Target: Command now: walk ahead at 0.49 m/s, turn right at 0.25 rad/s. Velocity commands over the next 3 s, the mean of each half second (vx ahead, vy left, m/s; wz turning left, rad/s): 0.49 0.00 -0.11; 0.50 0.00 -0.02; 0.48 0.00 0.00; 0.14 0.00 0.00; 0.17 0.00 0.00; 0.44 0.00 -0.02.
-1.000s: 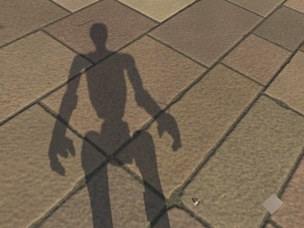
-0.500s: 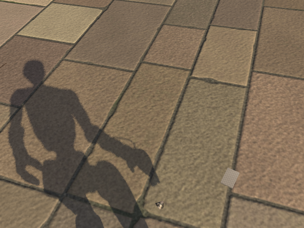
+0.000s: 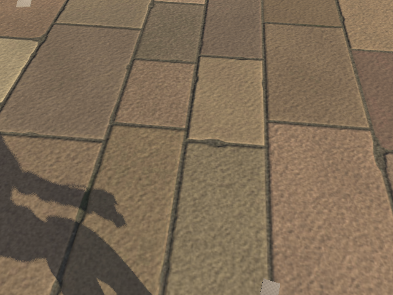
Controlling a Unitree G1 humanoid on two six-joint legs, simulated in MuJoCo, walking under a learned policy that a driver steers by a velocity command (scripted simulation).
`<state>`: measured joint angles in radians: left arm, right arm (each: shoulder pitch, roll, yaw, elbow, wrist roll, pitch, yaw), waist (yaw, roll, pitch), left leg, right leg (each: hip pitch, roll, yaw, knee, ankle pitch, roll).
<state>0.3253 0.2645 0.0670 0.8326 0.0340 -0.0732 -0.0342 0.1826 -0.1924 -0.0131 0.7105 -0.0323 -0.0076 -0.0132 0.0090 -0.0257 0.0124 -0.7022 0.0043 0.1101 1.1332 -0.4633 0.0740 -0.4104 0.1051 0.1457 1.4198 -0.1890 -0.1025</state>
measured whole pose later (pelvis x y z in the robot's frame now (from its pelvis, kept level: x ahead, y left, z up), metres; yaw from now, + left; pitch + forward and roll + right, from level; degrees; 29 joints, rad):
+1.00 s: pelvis +0.62 +0.03 +0.07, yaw -1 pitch +1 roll -1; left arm 0.42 0.22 0.04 0.91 0.01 -0.07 0.01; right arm 0.12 -0.22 -0.03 0.73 -0.04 -0.06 0.01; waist 0.04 0.00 0.04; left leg -0.44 -0.01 0.10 0.59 -0.17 0.09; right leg -0.17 0.05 0.00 1.02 -0.45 -0.07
